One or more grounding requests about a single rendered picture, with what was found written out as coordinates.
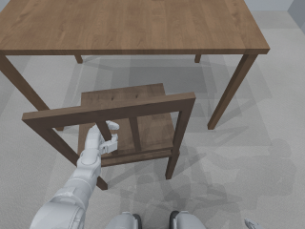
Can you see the chair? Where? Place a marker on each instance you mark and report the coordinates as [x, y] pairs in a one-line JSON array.
[[143, 114]]

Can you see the right robot hand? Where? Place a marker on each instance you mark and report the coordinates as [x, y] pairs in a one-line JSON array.
[[252, 225]]

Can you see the left robot upper arm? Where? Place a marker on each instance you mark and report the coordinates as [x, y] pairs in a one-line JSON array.
[[60, 216]]

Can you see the robot left forearm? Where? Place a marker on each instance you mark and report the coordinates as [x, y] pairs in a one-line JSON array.
[[79, 187]]

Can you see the left robot shin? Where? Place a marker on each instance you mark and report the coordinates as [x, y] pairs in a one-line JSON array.
[[127, 213]]

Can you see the left robot hand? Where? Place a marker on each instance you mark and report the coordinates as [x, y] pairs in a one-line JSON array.
[[95, 140]]

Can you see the left robot thigh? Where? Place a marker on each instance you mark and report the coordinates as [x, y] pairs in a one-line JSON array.
[[123, 222]]

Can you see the table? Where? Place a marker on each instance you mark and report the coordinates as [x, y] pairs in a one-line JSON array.
[[129, 27]]

